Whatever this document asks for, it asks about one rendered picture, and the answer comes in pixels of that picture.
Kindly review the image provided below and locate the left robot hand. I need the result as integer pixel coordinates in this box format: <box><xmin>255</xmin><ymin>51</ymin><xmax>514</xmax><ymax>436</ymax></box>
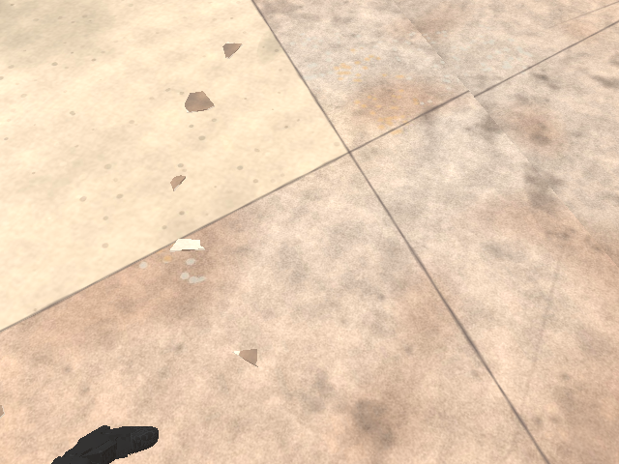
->
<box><xmin>51</xmin><ymin>425</ymin><xmax>159</xmax><ymax>464</ymax></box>

